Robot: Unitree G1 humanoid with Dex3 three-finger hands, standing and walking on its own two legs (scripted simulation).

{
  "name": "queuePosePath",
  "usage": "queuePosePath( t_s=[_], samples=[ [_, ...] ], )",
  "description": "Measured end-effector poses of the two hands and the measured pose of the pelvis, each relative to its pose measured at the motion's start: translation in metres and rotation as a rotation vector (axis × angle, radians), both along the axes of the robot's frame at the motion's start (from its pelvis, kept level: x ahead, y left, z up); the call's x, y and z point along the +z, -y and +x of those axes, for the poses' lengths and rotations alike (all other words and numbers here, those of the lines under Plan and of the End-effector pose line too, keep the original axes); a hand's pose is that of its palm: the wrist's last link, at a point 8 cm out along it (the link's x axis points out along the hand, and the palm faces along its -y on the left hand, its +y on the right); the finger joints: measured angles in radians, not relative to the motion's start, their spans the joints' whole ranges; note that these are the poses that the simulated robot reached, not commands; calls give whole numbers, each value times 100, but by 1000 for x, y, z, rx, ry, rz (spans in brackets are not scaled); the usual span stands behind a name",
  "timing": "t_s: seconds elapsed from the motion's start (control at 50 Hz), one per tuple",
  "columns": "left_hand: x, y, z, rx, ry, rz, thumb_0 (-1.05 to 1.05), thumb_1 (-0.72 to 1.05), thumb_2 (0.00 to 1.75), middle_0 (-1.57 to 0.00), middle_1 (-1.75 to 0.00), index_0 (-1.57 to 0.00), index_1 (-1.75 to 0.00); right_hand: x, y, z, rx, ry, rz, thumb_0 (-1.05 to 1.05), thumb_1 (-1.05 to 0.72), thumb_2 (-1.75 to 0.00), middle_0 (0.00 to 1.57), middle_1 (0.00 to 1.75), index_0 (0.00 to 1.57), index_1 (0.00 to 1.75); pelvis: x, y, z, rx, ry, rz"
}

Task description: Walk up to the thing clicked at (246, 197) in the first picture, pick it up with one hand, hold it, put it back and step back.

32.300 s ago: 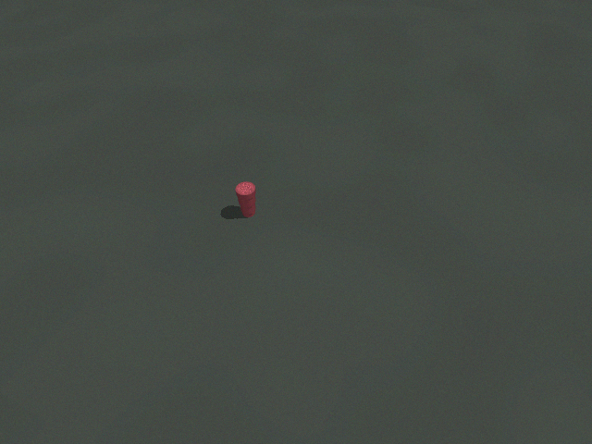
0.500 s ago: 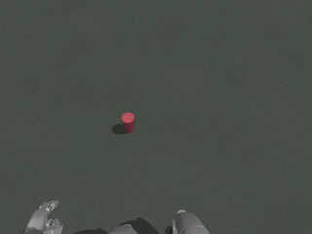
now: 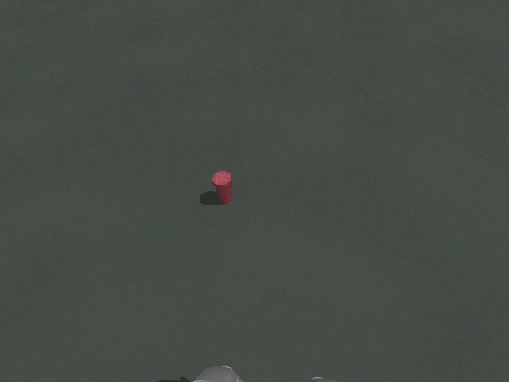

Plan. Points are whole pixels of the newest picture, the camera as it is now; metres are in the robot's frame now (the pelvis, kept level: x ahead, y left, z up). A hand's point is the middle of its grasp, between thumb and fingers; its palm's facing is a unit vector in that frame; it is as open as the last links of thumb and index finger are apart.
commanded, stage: step back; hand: left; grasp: from the side
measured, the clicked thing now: (224, 188) +0.99 +0.23 -0.68
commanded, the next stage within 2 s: stand in 0.96 s
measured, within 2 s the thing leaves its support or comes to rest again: neither
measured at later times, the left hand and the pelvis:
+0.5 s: hand out of the picture +0.01 +0.28 -0.14, palm faces +0.07 -0.93 -0.37, open 7.4 cm; pelvis -0.03 +0.02 +0.01, yaw +3 degrees
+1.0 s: hand out of the picture +0.13 +0.31 -0.13, palm faces +0.02 -0.93 -0.37, open 7.4 cm; pelvis +0.02 +0.05 +0.01, yaw +1 degrees
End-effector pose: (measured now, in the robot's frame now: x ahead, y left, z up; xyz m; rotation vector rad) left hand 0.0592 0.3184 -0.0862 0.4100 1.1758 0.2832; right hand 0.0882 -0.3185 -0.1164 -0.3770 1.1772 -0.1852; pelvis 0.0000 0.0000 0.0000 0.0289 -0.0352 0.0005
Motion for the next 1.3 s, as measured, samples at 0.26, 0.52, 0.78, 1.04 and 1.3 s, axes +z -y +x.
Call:
queuePosePath(
  t_s=[0.26, 0.52, 0.78, 1.04, 1.3],
  samples=[
    [-10, -12, -58, 55, -23, -56, 0, 90, 90, -21, -30, -20, -30, 4, -28, -62, -5, -36, 55, 1, -90, -90, 20, 30, 21, 30, 5, -5, -31, 27, 19, -8],
    [-15, -6, -62, 80, -9, -96, 0, 90, 90, -21, -30, -21, -30, 11, -25, -35, 28, -34, 14, 1, -91, -90, 20, 30, 20, 30, 8, -19, -26, 56, 5, -38],
    [-20, -32, 5, 26, -1, -92, 0, 90, 90, -21, -30, -20, -30, 12, -60, -7, -27, -15, 29, 1, -91, -90, 20, 30, 20, 30, 8, -39, 5, 25, 3, -47],
    [-5, -27, 63, -19, 79, -102, 0, 90, 90, -21, -30, -20, -30, 16, -77, 32, -23, 47, 67, 1, -91, -90, 20, 30, 20, 30, 16, -45, 17, 17, 9, -28],
    [-7, -11, 34, -8, 14, -139, 0, 90, 90, -21, -30, -20, -30, 28, -65, 17, -24, 29, 51, 1, -91, -90, 20, 30, 20, 30, 26, -39, 5, 24, 24, -25]
  ],
)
